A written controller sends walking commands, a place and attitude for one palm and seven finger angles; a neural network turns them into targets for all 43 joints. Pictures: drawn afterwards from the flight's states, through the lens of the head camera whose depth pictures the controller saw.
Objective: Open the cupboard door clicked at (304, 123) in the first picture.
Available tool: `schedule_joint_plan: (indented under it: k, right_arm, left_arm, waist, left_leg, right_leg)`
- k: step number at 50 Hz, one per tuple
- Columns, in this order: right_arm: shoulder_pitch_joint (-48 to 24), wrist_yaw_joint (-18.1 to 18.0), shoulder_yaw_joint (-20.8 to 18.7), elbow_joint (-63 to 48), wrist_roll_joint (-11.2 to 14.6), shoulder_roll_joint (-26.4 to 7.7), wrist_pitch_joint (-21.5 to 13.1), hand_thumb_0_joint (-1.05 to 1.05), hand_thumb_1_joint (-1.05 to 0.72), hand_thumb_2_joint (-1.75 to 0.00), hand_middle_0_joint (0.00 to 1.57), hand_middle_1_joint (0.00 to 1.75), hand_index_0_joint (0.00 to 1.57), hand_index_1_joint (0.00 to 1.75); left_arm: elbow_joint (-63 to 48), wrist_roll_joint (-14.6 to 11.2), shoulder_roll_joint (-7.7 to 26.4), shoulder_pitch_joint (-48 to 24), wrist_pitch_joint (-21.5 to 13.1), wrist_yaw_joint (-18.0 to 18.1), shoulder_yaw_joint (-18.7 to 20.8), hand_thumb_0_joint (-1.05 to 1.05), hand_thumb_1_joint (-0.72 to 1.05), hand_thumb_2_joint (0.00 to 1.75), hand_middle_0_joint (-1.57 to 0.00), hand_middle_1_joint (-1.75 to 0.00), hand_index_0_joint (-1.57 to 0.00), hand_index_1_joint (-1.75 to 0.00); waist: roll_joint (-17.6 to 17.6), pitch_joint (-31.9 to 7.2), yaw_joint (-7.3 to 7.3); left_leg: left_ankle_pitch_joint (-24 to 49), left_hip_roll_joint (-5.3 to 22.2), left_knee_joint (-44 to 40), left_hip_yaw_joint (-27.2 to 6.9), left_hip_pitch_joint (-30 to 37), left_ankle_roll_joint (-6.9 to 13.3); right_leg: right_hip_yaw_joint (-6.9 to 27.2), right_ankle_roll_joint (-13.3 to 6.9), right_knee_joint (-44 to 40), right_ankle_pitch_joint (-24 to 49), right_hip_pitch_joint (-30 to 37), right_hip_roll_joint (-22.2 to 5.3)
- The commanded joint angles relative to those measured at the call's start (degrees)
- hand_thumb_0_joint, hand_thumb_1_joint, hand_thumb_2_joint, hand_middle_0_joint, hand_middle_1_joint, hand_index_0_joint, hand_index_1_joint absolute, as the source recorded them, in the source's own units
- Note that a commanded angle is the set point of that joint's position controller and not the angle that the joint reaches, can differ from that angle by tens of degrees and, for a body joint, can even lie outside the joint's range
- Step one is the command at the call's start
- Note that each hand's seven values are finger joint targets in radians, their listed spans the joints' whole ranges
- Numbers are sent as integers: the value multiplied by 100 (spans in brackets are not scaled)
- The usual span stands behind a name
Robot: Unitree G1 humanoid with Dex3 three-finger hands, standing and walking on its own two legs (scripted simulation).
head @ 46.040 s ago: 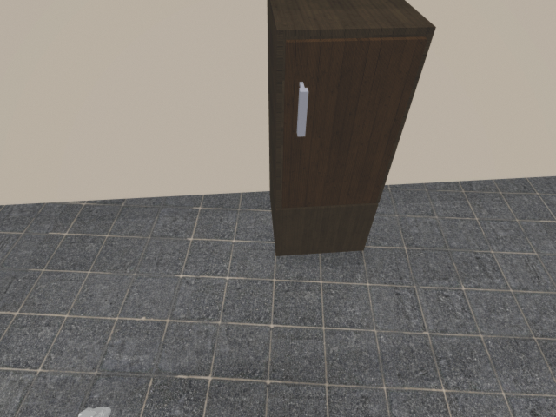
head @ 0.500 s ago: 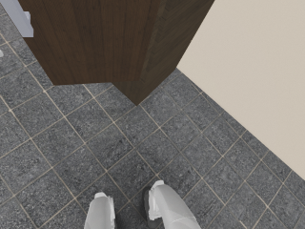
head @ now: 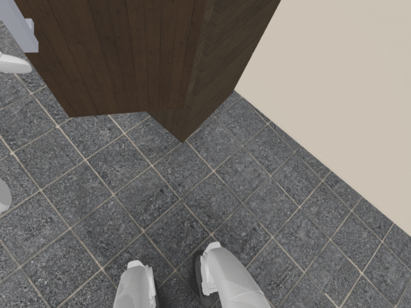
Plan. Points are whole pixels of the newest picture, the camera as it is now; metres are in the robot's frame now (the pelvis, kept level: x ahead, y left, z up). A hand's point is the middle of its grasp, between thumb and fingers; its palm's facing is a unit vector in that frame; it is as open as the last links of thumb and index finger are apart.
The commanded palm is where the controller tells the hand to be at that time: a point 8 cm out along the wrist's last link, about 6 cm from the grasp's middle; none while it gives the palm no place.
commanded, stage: slide the fingers in behind the handle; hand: left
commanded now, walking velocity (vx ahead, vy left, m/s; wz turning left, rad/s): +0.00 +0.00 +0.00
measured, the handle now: (10, 3) +0.62 +0.23 +0.08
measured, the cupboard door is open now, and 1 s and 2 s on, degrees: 51 51 52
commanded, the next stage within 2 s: close the thumb around the handle in 1.10 s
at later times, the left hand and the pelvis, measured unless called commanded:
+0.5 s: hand (15, 30) +0.56 +0.21 +0.08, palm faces +0.03 -1.00 -0.03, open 14.0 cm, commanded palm +0.55 +0.24 +0.07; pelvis +0.01 -0.01 +0.01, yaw +1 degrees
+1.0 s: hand (25, 29) +0.57 +0.20 +0.08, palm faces +0.04 -1.00 -0.02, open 14.0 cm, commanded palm +0.55 +0.23 +0.07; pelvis +0.00 -0.01 +0.00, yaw +1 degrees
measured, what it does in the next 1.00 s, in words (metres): stands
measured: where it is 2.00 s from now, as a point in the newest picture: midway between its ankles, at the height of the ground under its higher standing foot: (179, 300)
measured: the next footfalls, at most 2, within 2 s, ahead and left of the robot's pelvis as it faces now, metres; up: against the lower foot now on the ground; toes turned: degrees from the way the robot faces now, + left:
none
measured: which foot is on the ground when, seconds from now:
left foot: down 0.00-1.00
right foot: down 0.00-1.00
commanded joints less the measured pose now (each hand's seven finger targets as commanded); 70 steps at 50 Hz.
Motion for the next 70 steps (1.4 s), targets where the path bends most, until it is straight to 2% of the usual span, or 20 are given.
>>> schedule_joint_plan:
  k: [1, 8, 12, 16, 21, 25, 29, 34, 35, 39, 41, 44, 46, 47, 49, 55, 60, 63, 65, 70]
  right_arm:
    - [1366, -83, -477, 27, -42, -1271, 13, 0, -90, -90, 20, 30, 20, 30]
    - [1412, -42, -536, 46, -70, -1211, 26, 0, -90, -90, 20, 30, 20, 30]
    - [1333, -43, -515, 22, -56, -1213, 28, 0, -90, -90, 20, 30, 20, 30]
    - [1287, -24, -524, -31, -73, -1168, -9, 0, -90, -90, 20, 30, 20, 30]
    - [1267, -29, -544, 17, -49, -1186, 6, 0, -90, -90, 20, 30, 20, 30]
    - [1257, -24, -571, 20, -60, -1157, -14, 0, -90, -90, 20, 30, 20, 30]
    - [1234, -26, -557, 63, -68, -1129, -44, 0, -90, -90, 20, 30, 20, 30]
    - [1258, -17, -558, 46, -95, -1130, -87, 0, -90, -90, 20, 30, 20, 30]
    - [1237, -5, -561, 47, -87, -1103, -85, 0, -90, -90, 20, 30, 20, 30]
    - [1221, 2, -552, 19, -72, -1123, -81, 0, -90, -90, 20, 30, 20, 30]
    - [1213, -9, -544, 54, -62, -1123, -79, 0, -90, -90, 20, 30, 20, 30]
    - [1260, -31, -554, 58, -73, -1146, -107, 0, -90, -90, 20, 30, 20, 30]
    - [1243, -27, -547, 88, -68, -1129, -107, 0, -90, -90, 20, 30, 20, 30]
    - [1261, -32, -542, 82, -68, -1150, -107, 0, -90, -90, 20, 30, 20, 30]
    - [1262, -36, -544, 73, -77, -1151, -118, 0, -90, -90, 20, 30, 20, 30]
    - [1269, -45, -526, 88, -72, -1175, -117, 0, -90, -90, 20, 30, 20, 30]
    - [1321, -38, -554, 81, -110, -1182, -139, 0, -90, -90, 20, 30, 20, 30]
    - [1310, -20, -541, 102, -94, -1176, -119, 0, -90, -90, 20, 30, 20, 30]
    - [1323, -31, -556, 100, -98, -1203, -94, 0, -90, -90, 20, 30, 20, 30]
    - [1326, -11, -583, 129, -107, -1167, -78, 0, -90, -90, 20, 30, 20, 30]
  left_arm:
    - [-1269, -194, 1322, -2378, -416, -12, 8, 0, -50, 30, -30, -120, -30, -120]
    - [-1482, -291, 805, -2198, -463, 96, -133, 0, -50, 30, -30, -120, -30, -120]
    - [-1231, -261, 1000, -2175, -426, 255, 24, 0, -50, 30, -30, -120, -30, -120]
    - [-1509, -146, 1030, -2145, -645, 374, 22, 0, -50, 30, -30, -120, -30, -120]
    - [-1309, -274, 820, -2073, -642, 331, -37, 0, -50, 30, -30, -120, -30, -120]
    - [-1452, -282, 659, -2127, -654, 383, -93, 0, -50, 30, -30, -120, -30, -120]
    - [-1282, -272, 411, -2321, -661, 474, -271, 0, -50, 30, -30, -120, -30, -120]
    - [-1411, -190, 651, -2388, -772, 591, -109, 0, -50, 30, -30, -120, -30, -120]
    - [-1323, -174, 427, -2330, -759, 588, -271, 0, -50, 30, -30, -120, -30, -120]
    - [-1313, -151, 631, -2219, -756, 603, -140, 0, -50, 30, -30, -120, -30, -120]
    - [-1219, -148, 469, -2374, -700, 575, -312, 0, -50, 30, -30, -120, -30, -120]
    - [-1375, -209, 711, -2463, -742, 564, -91, 0, -50, 30, -30, -120, -30, -120]
    - [-1151, -200, 482, -2386, -684, 531, -265, 0, -50, 30, -30, -120, -30, -120]
    - [-1093, -203, 652, -2319, -664, 536, -133, 0, -50, 30, -30, -120, -30, -120]
    - [-1266, -206, 608, -2453, -703, 517, -196, 0, -50, 30, -30, -120, -30, -120]
    - [-1041, -184, 647, -2463, -643, 556, -194, 0, -50, 30, -30, -120, -30, -120]
    - [-1394, -132, 887, -2546, -777, 601, -11, 0, -50, 30, -30, -120, -30, -120]
    - [-1187, -177, 570, -2412, -713, 558, -208, 0, -33, 37, -31, -122, -31, -122]
    - [-1256, -169, 711, -2412, -662, 562, -106, 0, -22, 42, -32, -123, -32, -123]
    - [-1401, -224, 372, -2421, -679, 606, -278, 0, 6, 54, -34, -126, -34, -126]
  waist:
    - [1472, -3247, 10]
    - [1600, -3297, 76]
    - [1136, -3030, 75]
    - [1441, -3327, 185]
    - [1155, -3178, 125]
    - [1279, -3380, 175]
    - [1111, -3102, 48]
    - [1210, -3465, 138]
    - [1268, -3371, 99]
    - [1182, -3398, 174]
    - [1087, -3123, 55]
    - [1192, -3524, 109]
    - [1057, -3204, 28]
    - [992, -3137, 76]
    - [1164, -3327, 61]
    - [1039, -3051, 10]
    - [1327, -3655, 104]
    - [1228, -3225, 32]
    - [1251, -3423, 91]
    - [1390, -3361, 60]
  left_leg:
    - [3381, 19, -683, -488, 2861, -129]
    - [3985, 43, -708, -531, 3293, -192]
    - [3211, -37, -734, -356, 2576, -85]
    - [3499, -48, -702, -356, 2807, -132]
    - [3394, -45, -745, -360, 2732, -116]
    - [3502, -59, -699, -361, 2866, -131]
    - [3184, -74, -697, -341, 2608, -98]
    - [3212, -105, -647, -316, 2587, -91]
    - [3261, -103, -657, -323, 2635, -109]
    - [3150, -115, -669, -277, 2504, -86]
    - [2921, -96, -721, -312, 2445, -77]
    - [3106, -111, -670, -308, 2550, -78]
    - [2958, -102, -662, -288, 2419, -62]
    - [2876, -105, -694, -279, 2292, -58]
    - [3002, -103, -678, -301, 2460, -66]
    - [2825, -95, -691, -317, 2329, -62]
    - [3293, -78, -627, -386, 2737, -115]
    - [3294, -50, -668, -423, 2740, -118]
    - [3307, -56, -669, -411, 2760, -125]
    - [3594, -22, -671, -461, 3076, -186]
  right_leg:
    - [146, -129, -367, 1716, 1328, 188]
    - [103, -147, -382, 1890, 1204, 185]
    - [201, -112, -436, 1870, 1627, 180]
    - [225, -143, -341, 2054, 1707, 154]
    - [211, -122, -378, 2045, 1760, 157]
    - [230, -124, -353, 2093, 1723, 146]
    - [243, -114, -363, 1966, 1648, 142]
    - [299, -132, -291, 2095, 1879, 125]
    - [279, -132, -296, 2080, 1766, 122]
    - [311, -124, -310, 2101, 1947, 125]
    - [274, -111, -354, 1872, 1771, 130]
    - [307, -116, -313, 2060, 1923, 127]
    - [299, -102, -357, 1941, 1779, 131]
    - [302, -107, -371, 1929, 1898, 127]
    - [297, -115, -334, 1962, 1801, 125]
    - [277, -102, -359, 1749, 1646, 123]
    - [260, -132, -248, 1996, 1712, 120]
    - [202, -140, -294, 1864, 1478, 133]
    - [214, -125, -292, 1906, 1574, 130]
    - [169, -125, -322, 1894, 1321, 137]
